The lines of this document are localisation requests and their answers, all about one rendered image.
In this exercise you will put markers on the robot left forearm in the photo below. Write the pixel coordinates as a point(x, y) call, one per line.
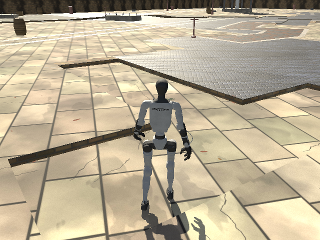
point(137, 128)

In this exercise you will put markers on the robot right upper arm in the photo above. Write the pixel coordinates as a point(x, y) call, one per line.
point(178, 114)

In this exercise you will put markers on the robot left upper arm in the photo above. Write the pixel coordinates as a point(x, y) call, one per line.
point(142, 112)

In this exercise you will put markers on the robot left hand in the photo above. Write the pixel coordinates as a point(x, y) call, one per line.
point(136, 136)

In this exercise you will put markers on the robot right hand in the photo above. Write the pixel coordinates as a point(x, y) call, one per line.
point(188, 154)

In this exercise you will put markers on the robot left thigh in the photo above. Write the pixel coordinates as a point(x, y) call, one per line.
point(147, 155)

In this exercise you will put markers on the robot right forearm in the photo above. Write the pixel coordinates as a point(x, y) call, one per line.
point(184, 136)

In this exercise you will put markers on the humanoid robot head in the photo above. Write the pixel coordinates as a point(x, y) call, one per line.
point(161, 87)

